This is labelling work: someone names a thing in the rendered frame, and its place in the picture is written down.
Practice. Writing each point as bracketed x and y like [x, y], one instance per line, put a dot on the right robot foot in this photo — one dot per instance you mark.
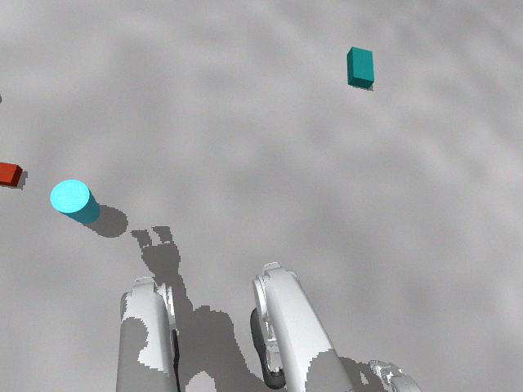
[274, 380]

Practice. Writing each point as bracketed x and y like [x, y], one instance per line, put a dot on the right robot hand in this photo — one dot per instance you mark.
[393, 377]

